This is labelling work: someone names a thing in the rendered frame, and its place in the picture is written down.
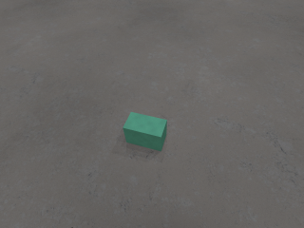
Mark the carton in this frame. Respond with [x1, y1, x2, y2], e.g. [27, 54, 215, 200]
[123, 112, 167, 151]

